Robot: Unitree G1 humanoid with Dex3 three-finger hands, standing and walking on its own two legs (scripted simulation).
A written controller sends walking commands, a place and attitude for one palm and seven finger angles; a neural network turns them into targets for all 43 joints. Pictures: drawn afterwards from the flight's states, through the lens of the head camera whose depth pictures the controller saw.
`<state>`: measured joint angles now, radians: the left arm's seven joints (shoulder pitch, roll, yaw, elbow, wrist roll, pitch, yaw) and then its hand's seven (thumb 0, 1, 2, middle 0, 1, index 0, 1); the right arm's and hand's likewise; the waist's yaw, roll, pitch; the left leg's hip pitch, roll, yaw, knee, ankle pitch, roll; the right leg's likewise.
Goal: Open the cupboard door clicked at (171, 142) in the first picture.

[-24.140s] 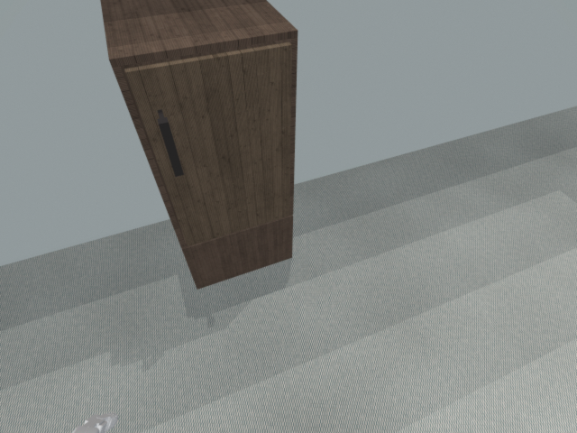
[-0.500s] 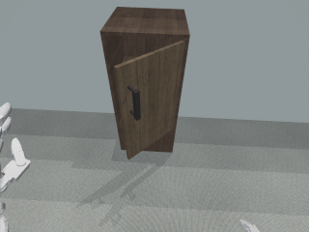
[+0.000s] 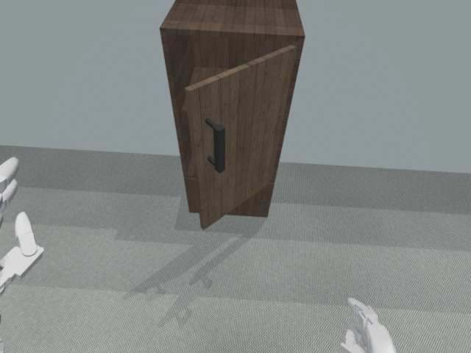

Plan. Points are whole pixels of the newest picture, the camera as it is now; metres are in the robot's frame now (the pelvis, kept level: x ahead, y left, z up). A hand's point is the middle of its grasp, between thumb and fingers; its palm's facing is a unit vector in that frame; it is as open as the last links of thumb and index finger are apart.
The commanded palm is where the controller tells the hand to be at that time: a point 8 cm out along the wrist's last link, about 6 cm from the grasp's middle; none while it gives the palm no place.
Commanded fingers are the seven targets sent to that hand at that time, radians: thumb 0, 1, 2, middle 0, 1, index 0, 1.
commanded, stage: stop stepping back and stand still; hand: left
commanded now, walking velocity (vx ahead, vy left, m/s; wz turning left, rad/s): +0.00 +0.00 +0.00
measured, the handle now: (214, 146) +0.62 +0.09 -0.04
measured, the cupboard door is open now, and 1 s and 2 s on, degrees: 44 44 44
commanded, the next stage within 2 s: let the arm hang, fingers relaxed in 0.06 s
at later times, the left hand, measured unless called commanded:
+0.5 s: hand out of the picture +0.03 +0.17 -0.17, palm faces +0.00 -0.98 -0.19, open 7.1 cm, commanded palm none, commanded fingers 0.00 0.90 0.90 -0.20 -0.30 -0.20 -0.30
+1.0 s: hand out of the picture +0.00 +0.20 -0.17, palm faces +0.04 -0.97 -0.25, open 7.4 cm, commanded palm none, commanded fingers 0.00 0.90 0.90 -0.20 -0.30 -0.20 -0.30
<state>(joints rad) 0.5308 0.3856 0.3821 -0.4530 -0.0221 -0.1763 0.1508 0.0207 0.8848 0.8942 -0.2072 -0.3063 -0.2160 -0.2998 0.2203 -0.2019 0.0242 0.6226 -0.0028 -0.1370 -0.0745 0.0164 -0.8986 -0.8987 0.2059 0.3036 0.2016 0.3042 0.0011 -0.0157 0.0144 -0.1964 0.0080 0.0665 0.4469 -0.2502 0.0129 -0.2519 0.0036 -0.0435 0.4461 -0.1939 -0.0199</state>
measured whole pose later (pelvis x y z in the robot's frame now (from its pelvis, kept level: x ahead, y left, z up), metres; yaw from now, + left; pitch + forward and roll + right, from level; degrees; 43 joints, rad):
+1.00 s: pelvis -0.01 +0.00 +0.00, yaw +2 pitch -1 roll +0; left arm 0.22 0.19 0.01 1.12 0.01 0.01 0.03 0.01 0.91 0.89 -0.19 -0.30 -0.20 -0.30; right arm 0.29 -0.15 0.01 1.13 -0.02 0.01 -0.02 0.01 -0.90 -0.90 0.20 0.30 0.20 0.30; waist -0.01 0.02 0.03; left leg -0.18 -0.01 0.04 0.40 -0.20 0.02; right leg -0.23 -0.02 -0.07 0.40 -0.16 -0.02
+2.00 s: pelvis +0.02 -0.01 +0.01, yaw +2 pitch -1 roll +0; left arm 0.21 0.18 0.01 1.14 0.01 -0.01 0.03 0.01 0.90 0.89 -0.20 -0.30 -0.20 -0.30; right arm 0.24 -0.18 0.01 1.15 -0.01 -0.01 -0.04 0.01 -0.90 -0.90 0.20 0.30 0.20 0.30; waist -0.01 0.02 0.04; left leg -0.11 0.00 0.03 0.34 -0.22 0.00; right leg -0.16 0.00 -0.07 0.37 -0.19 -0.03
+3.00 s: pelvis +0.02 -0.02 +0.00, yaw -28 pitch +3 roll +1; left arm 0.28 0.23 0.08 0.93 0.03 0.05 0.01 0.01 0.90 0.89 -0.20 -0.30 -0.21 -0.30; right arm 0.05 -0.21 -0.05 0.88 0.01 0.03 -0.04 0.01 -0.90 -0.90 0.20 0.30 0.20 0.30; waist 0.06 -0.04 0.07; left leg -0.32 -0.02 -0.07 0.59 -0.34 -0.04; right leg -0.30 0.17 0.30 0.45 -0.17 -0.04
